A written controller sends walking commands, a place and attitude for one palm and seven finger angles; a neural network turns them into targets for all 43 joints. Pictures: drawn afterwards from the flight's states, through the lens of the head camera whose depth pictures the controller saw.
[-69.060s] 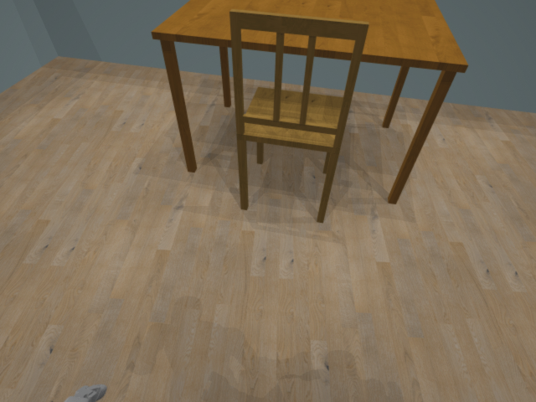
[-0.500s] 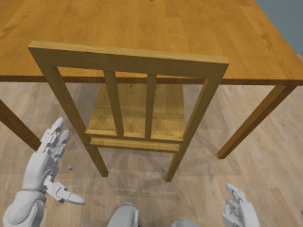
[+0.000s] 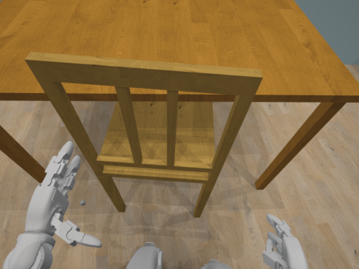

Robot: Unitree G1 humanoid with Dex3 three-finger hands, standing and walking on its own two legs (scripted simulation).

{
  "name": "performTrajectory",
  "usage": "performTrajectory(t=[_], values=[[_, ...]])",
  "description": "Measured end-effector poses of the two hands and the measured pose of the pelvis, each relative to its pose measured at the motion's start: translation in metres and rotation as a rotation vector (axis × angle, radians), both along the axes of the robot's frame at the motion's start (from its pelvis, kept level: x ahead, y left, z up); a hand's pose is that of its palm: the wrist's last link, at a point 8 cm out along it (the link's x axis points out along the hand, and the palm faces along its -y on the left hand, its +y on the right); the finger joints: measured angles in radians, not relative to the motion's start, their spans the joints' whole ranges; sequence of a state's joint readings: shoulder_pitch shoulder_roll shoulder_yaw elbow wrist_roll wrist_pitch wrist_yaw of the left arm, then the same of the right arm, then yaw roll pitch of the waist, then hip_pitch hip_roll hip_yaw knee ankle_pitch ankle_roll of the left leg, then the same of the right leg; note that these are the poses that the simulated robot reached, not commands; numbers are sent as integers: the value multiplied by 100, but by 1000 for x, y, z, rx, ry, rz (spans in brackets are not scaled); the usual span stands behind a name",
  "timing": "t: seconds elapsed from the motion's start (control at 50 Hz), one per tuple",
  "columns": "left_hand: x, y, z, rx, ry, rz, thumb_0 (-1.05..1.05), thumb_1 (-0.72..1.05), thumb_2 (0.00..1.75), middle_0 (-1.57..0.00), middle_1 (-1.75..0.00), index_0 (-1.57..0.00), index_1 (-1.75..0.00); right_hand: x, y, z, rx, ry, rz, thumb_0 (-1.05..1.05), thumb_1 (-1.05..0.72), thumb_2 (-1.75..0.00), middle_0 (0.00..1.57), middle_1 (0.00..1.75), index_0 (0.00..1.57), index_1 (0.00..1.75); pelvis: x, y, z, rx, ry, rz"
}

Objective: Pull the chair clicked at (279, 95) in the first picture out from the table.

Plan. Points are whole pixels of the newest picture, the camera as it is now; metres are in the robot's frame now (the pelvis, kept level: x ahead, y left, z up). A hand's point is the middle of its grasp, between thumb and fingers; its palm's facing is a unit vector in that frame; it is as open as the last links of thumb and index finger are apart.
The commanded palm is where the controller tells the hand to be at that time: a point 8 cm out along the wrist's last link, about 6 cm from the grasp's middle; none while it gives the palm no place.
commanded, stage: aim the fingers beside a spindle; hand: left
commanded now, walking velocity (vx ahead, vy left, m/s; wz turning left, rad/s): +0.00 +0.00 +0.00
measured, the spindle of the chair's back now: (132, 130) +0.44 +0.15 +0.01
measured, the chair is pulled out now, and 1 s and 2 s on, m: -0.09 -0.09 -0.09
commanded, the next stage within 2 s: none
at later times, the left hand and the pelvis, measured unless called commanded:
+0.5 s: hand (102, 199) +0.26 +0.18 +0.02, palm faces -0.01 -1.00 -0.03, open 16.9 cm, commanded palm +0.24 +0.23 +0.02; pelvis +0.01 -0.02 -0.01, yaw +0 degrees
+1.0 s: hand (121, 195) +0.27 +0.14 +0.01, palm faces -0.05 -1.00 -0.02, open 16.9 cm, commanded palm +0.25 +0.20 +0.00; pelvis +0.00 -0.02 -0.03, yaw -1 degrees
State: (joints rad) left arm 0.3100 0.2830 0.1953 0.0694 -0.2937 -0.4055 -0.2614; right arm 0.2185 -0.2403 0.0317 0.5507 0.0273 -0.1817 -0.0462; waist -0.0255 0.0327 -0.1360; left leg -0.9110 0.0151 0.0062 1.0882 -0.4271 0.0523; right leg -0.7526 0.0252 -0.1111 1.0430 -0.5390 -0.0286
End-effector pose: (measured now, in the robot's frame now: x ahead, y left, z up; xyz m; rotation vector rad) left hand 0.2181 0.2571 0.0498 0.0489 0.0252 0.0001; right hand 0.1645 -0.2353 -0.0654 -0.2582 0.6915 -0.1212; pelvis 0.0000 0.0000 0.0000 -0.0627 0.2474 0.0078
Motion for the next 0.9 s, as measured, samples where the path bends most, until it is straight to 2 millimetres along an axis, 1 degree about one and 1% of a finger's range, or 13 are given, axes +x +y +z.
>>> performTrajectory(t=[0.08,0.16,0.2,0.28,0.36,0.44,0.5,0.58,0.66,0.7,0.82,0.86,0.9], values=[[4,0,-4,0,1,14,-1,-50,30,-6,-8,-6,-8,4,-2,-4,3,1,15,1,-90,-90,20,30,20,30,0,-3,-2,0,5,6],[11,-9,-18,-18,50,-22,-1,-50,30,-6,-8,-6,-8,5,-6,-8,-3,11,14,1,-90,-90,20,30,21,30,0,-6,-5,2,15,5],[15,-16,-22,-25,61,-39,-1,-50,30,-6,-8,-6,-8,4,-9,-9,-7,17,7,1,-90,-90,20,30,21,30,1,-7,-6,3,19,3],[21,-25,-16,-24,26,-47,-1,-50,30,-6,-8,-6,-8,1,-15,-10,-9,30,-12,1,-90,-90,20,30,21,30,4,-10,-6,8,24,-5],[23,-25,-11,-8,0,-21,-1,-50,30,-6,-8,-6,-8,-2,-20,-13,0,46,-25,1,-90,-90,20,30,20,30,7,-12,-6,13,29,-9],[22,-23,-22,-10,44,-5,-1,-50,30,-6,-8,-6,-8,-2,-23,-19,7,61,-31,1,-90,-90,20,30,20,30,8,-14,-9,17,38,-12],[18,-26,-31,-19,73,-12,-1,-50,31,-6,-8,-6,-8,-1,-25,-22,5,64,-33,1,-90,-90,20,30,20,30,7,-15,-11,17,42,-12],[16,-37,-28,-25,36,-35,-1,-50,30,-6,-8,-6,-8,0,-26,-24,-2,60,-26,1,-90,-90,20,30,20,30,6,-16,-14,15,46,-9],[21,-44,-23,-18,-22,-42,-1,-50,30,-6,-8,-6,-8,1,-25,-28,1,58,-16,1,-90,-90,20,30,20,30,4,-17,-17,16,52,-9],[24,-44,-26,-18,-20,-37,-1,-50,30,-6,-8,-6,-8,2,-24,-31,8,59,-14,1,-90,-90,20,30,20,30,3,-18,-19,18,56,-11],[27,-48,-44,-35,48,-39,-1,-50,30,-6,-8,-6,-8,0,-23,-35,18,62,-15,1,-90,-90,20,30,20,30,0,-19,-23,19,62,-14],[27,-51,-44,-37,45,-42,-1,-50,30,-6,-8,-6,-8,-1,-23,-35,17,63,-16,1,-90,-90,20,30,20,30,-1,-19,-23,18,63,-15],[28,-54,-40,-35,20,-44,-1,-50,30,-6,-8,-6,-8,-3,-23,-36,15,65,-15,1,-90,-90,20,30,20,30,-1,-18,-24,18,63,-15]])
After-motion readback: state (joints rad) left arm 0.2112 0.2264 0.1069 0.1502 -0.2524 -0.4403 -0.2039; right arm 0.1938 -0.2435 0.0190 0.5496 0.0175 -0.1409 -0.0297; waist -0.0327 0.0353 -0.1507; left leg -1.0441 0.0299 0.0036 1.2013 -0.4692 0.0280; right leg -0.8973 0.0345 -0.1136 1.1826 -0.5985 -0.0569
